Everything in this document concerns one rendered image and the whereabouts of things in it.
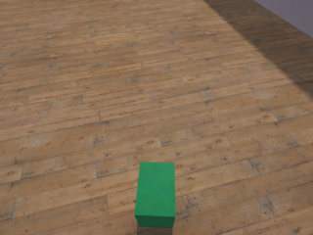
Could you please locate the carton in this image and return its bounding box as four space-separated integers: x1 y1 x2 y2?
134 162 176 228

